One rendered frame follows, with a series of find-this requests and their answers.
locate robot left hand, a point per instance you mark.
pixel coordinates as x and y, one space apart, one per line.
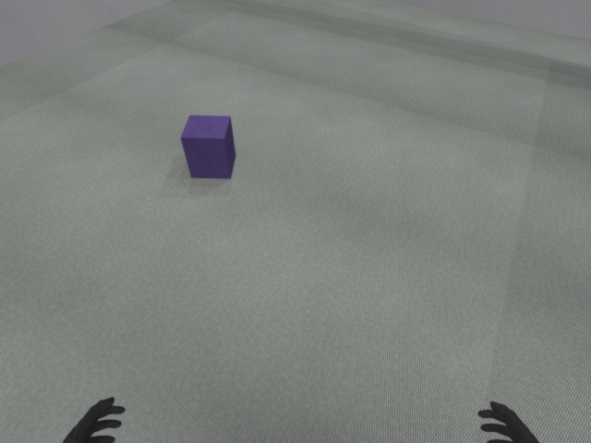
89 424

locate carton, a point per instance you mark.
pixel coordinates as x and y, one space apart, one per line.
209 146

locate robot right hand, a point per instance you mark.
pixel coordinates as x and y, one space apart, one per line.
515 429

